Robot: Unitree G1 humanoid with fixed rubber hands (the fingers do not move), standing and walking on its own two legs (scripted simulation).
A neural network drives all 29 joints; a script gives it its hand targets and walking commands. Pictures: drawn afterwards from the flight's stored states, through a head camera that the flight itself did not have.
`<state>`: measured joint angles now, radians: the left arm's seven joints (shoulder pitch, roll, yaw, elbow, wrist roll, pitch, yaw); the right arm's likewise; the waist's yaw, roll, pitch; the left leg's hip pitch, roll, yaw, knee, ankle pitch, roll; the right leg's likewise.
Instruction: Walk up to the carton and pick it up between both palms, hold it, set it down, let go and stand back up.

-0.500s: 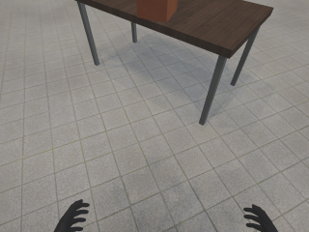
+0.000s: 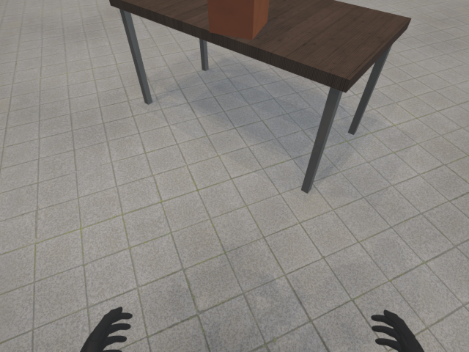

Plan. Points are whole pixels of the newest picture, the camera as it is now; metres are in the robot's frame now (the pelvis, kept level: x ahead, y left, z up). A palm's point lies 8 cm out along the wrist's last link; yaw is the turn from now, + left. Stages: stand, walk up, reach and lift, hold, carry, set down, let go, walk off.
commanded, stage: stand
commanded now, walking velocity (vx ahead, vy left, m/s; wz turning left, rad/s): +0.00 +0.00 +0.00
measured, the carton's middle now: out of the picture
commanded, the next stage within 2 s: none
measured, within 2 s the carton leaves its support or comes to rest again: neither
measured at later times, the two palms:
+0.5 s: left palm out of the picture +0.13 +0.25 -0.08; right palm out of the picture +0.13 -0.28 -0.08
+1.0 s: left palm out of the picture +0.12 +0.25 -0.08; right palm out of the picture +0.12 -0.29 -0.08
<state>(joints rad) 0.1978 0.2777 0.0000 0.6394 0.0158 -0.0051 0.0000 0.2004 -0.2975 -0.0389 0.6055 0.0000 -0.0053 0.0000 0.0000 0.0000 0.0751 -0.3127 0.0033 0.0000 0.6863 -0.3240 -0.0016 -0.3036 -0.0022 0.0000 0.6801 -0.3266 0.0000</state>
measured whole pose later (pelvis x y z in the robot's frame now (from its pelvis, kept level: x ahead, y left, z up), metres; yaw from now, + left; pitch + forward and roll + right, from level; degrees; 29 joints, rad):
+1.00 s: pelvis -0.01 -0.01 +0.00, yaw +0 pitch -4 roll +1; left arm 0.20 0.29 0.00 0.71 0.01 -0.01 0.00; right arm 0.20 -0.32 -0.03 0.70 0.00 -0.01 0.00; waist 0.00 0.00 0.07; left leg -0.30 0.00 0.00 0.65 -0.29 0.00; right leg -0.31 0.00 0.00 0.68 -0.31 0.00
